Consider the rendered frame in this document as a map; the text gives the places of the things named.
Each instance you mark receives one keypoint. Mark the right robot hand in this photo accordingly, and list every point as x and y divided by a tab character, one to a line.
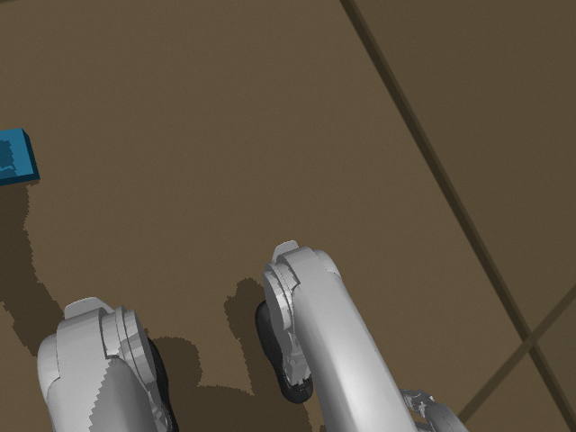
439	417

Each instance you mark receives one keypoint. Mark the left robot foot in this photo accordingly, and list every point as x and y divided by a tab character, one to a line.
162	384

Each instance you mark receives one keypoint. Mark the right robot foot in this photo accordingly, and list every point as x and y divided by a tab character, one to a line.
297	393

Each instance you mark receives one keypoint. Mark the small box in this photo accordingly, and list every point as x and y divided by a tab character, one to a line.
17	161

